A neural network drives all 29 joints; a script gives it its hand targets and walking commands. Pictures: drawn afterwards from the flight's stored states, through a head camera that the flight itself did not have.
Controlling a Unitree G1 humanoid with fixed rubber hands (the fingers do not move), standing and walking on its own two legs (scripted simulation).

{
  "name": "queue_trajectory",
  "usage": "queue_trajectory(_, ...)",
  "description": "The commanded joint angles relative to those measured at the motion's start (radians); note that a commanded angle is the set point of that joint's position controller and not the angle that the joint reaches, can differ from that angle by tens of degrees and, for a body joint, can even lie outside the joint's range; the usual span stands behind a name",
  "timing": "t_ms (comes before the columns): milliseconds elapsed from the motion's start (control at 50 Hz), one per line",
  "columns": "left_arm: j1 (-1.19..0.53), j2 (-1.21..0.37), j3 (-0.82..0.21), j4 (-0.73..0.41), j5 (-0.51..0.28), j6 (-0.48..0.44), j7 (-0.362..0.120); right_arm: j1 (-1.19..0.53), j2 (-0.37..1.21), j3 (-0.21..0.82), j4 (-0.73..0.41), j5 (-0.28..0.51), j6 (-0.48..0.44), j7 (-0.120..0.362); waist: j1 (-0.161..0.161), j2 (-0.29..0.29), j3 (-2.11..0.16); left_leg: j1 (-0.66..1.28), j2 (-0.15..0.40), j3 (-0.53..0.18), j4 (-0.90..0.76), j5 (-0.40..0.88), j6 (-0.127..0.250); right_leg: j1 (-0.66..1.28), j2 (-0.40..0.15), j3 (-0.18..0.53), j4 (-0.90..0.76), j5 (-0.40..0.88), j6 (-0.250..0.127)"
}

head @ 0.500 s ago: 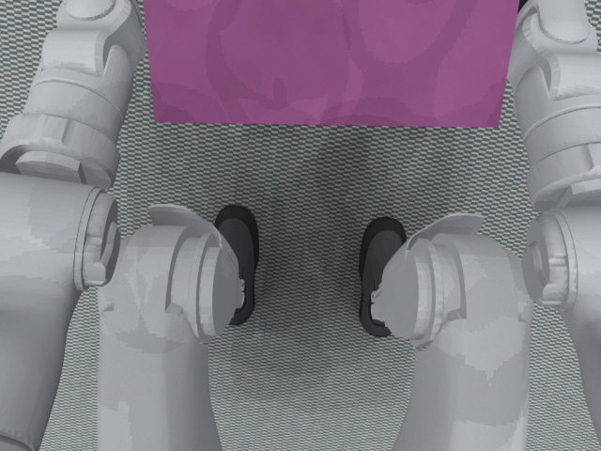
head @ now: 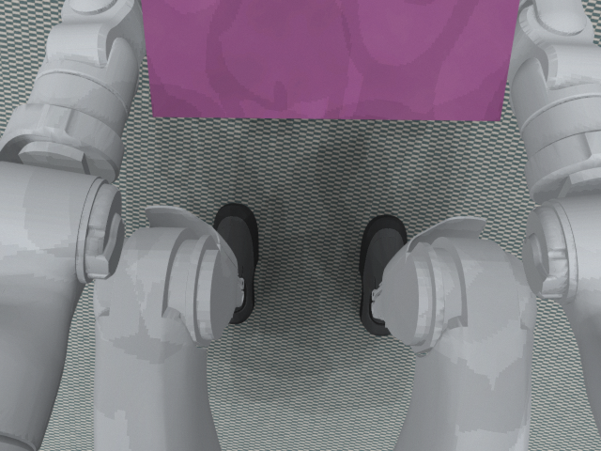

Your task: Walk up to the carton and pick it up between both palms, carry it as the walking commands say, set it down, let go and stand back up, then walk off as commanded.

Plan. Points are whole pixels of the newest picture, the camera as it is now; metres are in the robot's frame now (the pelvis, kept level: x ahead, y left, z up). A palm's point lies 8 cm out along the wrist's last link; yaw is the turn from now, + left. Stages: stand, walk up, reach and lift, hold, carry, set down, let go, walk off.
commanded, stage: reach and lift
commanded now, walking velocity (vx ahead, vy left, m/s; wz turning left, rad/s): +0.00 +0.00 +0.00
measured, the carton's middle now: out of the picture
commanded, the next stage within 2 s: none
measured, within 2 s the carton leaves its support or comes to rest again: leaves its support in 0.42 s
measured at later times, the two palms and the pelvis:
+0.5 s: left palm out of the picture +0.53 +0.19 -0.16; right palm out of the picture +0.53 -0.19 -0.17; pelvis +0.00 +0.00 +0.00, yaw -1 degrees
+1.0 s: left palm out of the picture +0.53 +0.19 -0.10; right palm out of the picture +0.54 -0.19 -0.10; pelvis -0.01 +0.01 +0.04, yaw -1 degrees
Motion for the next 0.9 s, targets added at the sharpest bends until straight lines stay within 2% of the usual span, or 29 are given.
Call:
queue_trajectory(0, -0.515, -0.757, -0.176, -0.217, 0.018, 0.018, -0.156, -0.57, 0.75, 0.157, -0.26, -0.003, 0.015, 0.162, -0.001, -0.036, -1.46, 0.58, -0.072, 0.064, -0.137, 0.261, 0.008, 0.554, 0.066, -0.063, -0.176, 0.267, 0.006)
queue_trajectory(20, -0.521, -0.781, -0.185, -0.225, 0.017, 0.026, -0.164, -0.587, 0.751, 0.15, -0.284, -0.009, 0.017, 0.169, -0.011, -0.032, -1.478, 0.6, -0.073, 0.059, -0.14, 0.261, 0.008, 0.55, 0.068, -0.071, -0.171, 0.261, 0.002)
queue_trajectory(40, -0.523, -0.795, -0.18, -0.252, 0.029, 0.029, -0.17, -0.586, 0.792, 0.151, -0.273, -0.001, 0.025, 0.181, 0.004, -0.024, -1.483, 0.604, -0.073, 0.068, -0.132, 0.268, 0.009, 0.55, 0.071, -0.071, -0.171, 0.27, -0.001)
queue_trajectory(60, -0.545, -0.825, -0.179, -0.268, 0.02, 0.038, -0.176, -0.593, 0.789, 0.149, -0.287, -0.006, 0.028, 0.188, -0.014, -0.029, -1.489, 0.615, -0.075, 0.065, -0.137, 0.263, 0.007, 0.553, 0.071, -0.075, -0.17, 0.265, -0.001)
queue_trajectory(80, -0.527, -0.837, -0.173, -0.269, 0.033, 0.046, -0.186, -0.611, 0.798, 0.15, -0.304, -0.006, 0.032, 0.194, -0.003, -0.012, -1.488, 0.618, -0.075, 0.07, -0.127, 0.263, 0.009, 0.528, 0.07, -0.078, -0.169, 0.254, 0.001)
queue_trajectory(100, -0.547, -0.843, -0.184, -0.28, 0.026, 0.052, -0.189, -0.603, 0.807, 0.143, -0.306, -0.008, 0.037, 0.198, -0.018, -0.02, -1.496, 0.633, -0.074, 0.069, -0.126, 0.268, 0.006, 0.534, 0.069, -0.078, -0.171, 0.261, -0.003)
queue_trajectory(140, -0.548, -0.856, -0.168, -0.307, 0.035, 0.057, -0.196, -0.617, 0.824, 0.141, -0.319, -0.01, 0.047, 0.209, -0.006, -0.015, -1.498, 0.623, -0.075, 0.07, -0.128, 0.254, 0.011, 0.524, 0.07, -0.078, -0.175, 0.248, -0.005)
queue_trajectory(180, -0.57, -0.872, -0.175, -0.333, 0.03, 0.063, -0.203, -0.639, 0.83, 0.143, -0.358, -0.008, 0.05, 0.21, -0.017, -0.026, -1.543, 0.636, -0.073, 0.069, -0.124, 0.259, 0.011, 0.546, 0.068, -0.083, -0.169, 0.261, -0.004)
queue_trajectory(240, -0.543, -0.889, -0.155, -0.346, 0.039, 0.073, -0.207, -0.633, 0.834, 0.152, -0.387, -0.003, 0.06, 0.215, 0.008, -0.028, -1.583, 0.641, -0.072, 0.083, -0.113, 0.279, 0.009, 0.576, 0.069, -0.072, -0.17, 0.277, -0.005)
queue_trajectory(260, -0.57, -0.898, -0.168, -0.378, 0.025, 0.073, -0.206, -0.646, 0.843, 0.152, -0.42, -0.001, 0.061, 0.211, 0.0, -0.024, -1.65, 0.667, -0.073, 0.085, -0.119, 0.289, 0.008, 0.613, 0.073, -0.077, -0.169, 0.294, -0.006)
queue_trajectory(300, -0.564, -0.902, -0.171, -0.417, 0.028, 0.078, -0.203, -0.649, 0.843, 0.156, -0.477, 0.006, 0.065, 0.205, 0.007, -0.026, -1.752, 0.707, -0.079, 0.093, -0.111, 0.34, 0.007, 0.66, 0.077, -0.079, -0.163, 0.35, -0.003)
queue_trajectory(340, -0.577, -0.888, -0.185, -0.519, 0.014, 0.078, -0.196, -0.638, 0.849, 0.172, -0.553, 0.01, 0.071, 0.199, -0.005, -0.051, -1.882, 0.744, -0.084, 0.092, -0.11, 0.389, 0.009, 0.745, 0.086, -0.081, -0.162, 0.415, -0.004)
queue_trajectory(360, -0.584, -0.893, -0.179, -0.516, 0.018, 0.082, -0.194, -0.641, 0.841, 0.164, -0.556, 0.003, 0.075, 0.194, -0.011, -0.057, -1.895, 0.752, -0.087, 0.088, -0.108, 0.397, 0.008, 0.754, 0.084, -0.08, -0.164, 0.422, -0.003)
queue_trajectory(380, -0.582, -0.883, -0.183, -0.548, 0.019, 0.083, -0.191, -0.621, 0.86, 0.165, -0.557, 0.007, 0.081, 0.194, 0.0, -0.05, -1.905, 0.734, -0.088, 0.098, -0.106, 0.402, 0.007, 0.769, 0.086, -0.069, -0.164, 0.438, -0.003)
queue_trajectory(400, -0.574, -0.892, -0.185, -0.591, 0.015, 0.086, -0.19, -0.647, 0.862, 0.182, -0.632, 0.014, 0.08, 0.19, 0.005, -0.052, -1.989, 0.769, -0.094, 0.099, -0.107, 0.428, 0.008, 0.825, 0.094, -0.066, -0.166, 0.476, -0.002)
queue_trajectory(440, -0.578, -0.896, -0.194, -0.631, 0.013, 0.094, -0.187, -0.662, 0.863, 0.19, -0.677, 0.02, 0.083, 0.181, 0.02, -0.044, -2.058, 0.773, -0.101, 0.102, -0.116, 0.463, 0.005, 0.865, 0.1, -0.063, -0.167, 0.525, -0.002)
queue_trajectory(460, -0.58, -0.895, -0.212, -0.659, 0.003, 0.097, -0.182, -0.644, 0.867, 0.191, -0.685, 0.017, 0.086, 0.177, -0.001, -0.059, -2.094, 0.804, -0.105, 0.098, -0.122, 0.475, 0.002, 0.888, 0.104, -0.07, -0.165, 0.536, -0.001)
queue_trajectory(520, -0.588, -0.883, -0.199, -0.701, 0.025, 0.1, -0.169, -0.667, 0.873, 0.195, -0.717, 0.006, 0.092, 0.168, 0.026, -0.068, -2.11, 0.826, -0.112, 0.1, -0.148, 0.475, 0.001, 0.9, 0.11, -0.068, -0.179, 0.52, 0.007)
queue_trajectory(560, -0.606, -0.856, -0.197, -0.719, 0.038, 0.102, -0.162, -0.638, 0.881, 0.189, -0.684, -0.006, 0.099, 0.165, 0.043, -0.063, -2.077, 0.804, -0.116, 0.101, -0.175, 0.453, -0.001, 0.889, 0.116, -0.065, -0.195, 0.508, 0.004)
queue_trajectory(580, -0.635, -0.857, -0.215, -0.75, 0.032, 0.101, -0.158, -0.643, 0.874, 0.179, -0.688, -0.015, 0.097, 0.163, 0.02, -0.067, -2.092, 0.84, -0.118, 0.093, -0.182, 0.444, -0.005, 0.872, 0.114, -0.074, -0.196, 0.484, 0.002)
queue_trajectory(600, -0.656, -0.867, -0.214, -0.74, 0.033, 0.102, -0.156, -0.645, 0.87, 0.173, -0.664, -0.017, 0.099, 0.161, 0.016, -0.04, -2.069, 0.828, -0.114, 0.097, -0.187, 0.424, -0.007, 0.86, 0.113, -0.073, -0.206, 0.464, -0.001)
queue_trajectory(640, -0.658, -0.872, -0.215, -0.722, 0.049, 0.108, -0.153, -0.641, 0.865, 0.158, -0.626, -0.034, 0.103, 0.163, 0.013, -0.027, -2.041, 0.866, -0.112, 0.09, -0.204, 0.4, -0.012, 0.81, 0.107, -0.077, -0.218, 0.414, -0.004)
queue_trajectory(660, -0.626, -0.888, -0.199, -0.674, 0.061, 0.114, -0.152, -0.651, 0.854, 0.154, -0.642, -0.041, 0.1, 0.164, 0.02, -0.017, -2.027, 0.876, -0.109, 0.095, -0.208, 0.392, -0.013, 0.798, 0.104, -0.072, -0.233, 0.394, -0.006)
queue_trajectory(680, -0.645, -0.889, -0.207, -0.696, 0.056, 0.112, -0.153, -0.651, 0.879, 0.148, -0.641, -0.043, 0.105, 0.165, 0.016, -0.022, -2.038, 0.88, -0.111, 0.091, -0.215, 0.384, -0.008, 0.803, 0.106, -0.077, -0.232, 0.391, -0.005)
queue_trajectory(700, -0.633, -0.887, -0.195, -0.669, 0.066, 0.119, -0.155, -0.645, 0.876, 0.148, -0.625, -0.046, 0.111, 0.167, 0.024, -0.027, -2.018, 0.868, -0.111, 0.098, -0.228, 0.363, -0.009, 0.813, 0.106, -0.078, -0.244, 0.372, -0.005)
queue_trajectory(720, -0.634, -0.905, -0.204, -0.677, 0.064, 0.121, -0.156, -0.642, 0.883, 0.141, -0.631, -0.048, 0.115, 0.17, 0.017, -0.016, -2.029, 0.877, -0.112, 0.089, -0.233, 0.372, -0.008, 0.812, 0.109, -0.078, -0.239, 0.383, -0.006)
queue_trajectory(760, -0.615, -0.912, -0.174, -0.627, 0.094, 0.131, -0.162, -0.613, 0.911, 0.136, -0.564, -0.062, 0.129, 0.187, 0.037, -0.038, -1.957, 0.858, -0.107, 0.093, -0.253, 0.335, -0.008, 0.765, 0.102, -0.084, -0.262, 0.334, -0.002)
queue_trajectory(820, -0.596, -0.963, -0.156, -0.589, 0.117, 0.146, -0.185, -0.623, 0.929, 0.11, -0.571, -0.084, 0.137, 0.196, 0.027, -0.019, -1.951, 0.82, -0.107, 0.095, -0.258, 0.314, -0.004, 0.772, 0.105, -0.081, -0.269, 0.322, -0.004)
queue_trajectory(880, -0.639, -0.948, -0.169, -0.688, 0.105, 0.163, -0.19, -0.647, 0.956, 0.136, -0.63, -0.066, 0.159, 0.206, 0.046, -0.033, -2.098, 0.886, -0.108, 0.099, -0.26, 0.355, -0.004, 0.846, 0.108, -0.076, -0.275, 0.36, -0.001)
